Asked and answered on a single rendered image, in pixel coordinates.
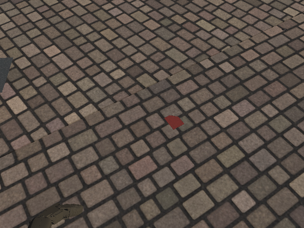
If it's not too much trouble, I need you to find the robot left hand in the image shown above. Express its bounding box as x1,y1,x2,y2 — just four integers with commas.
28,202,84,228

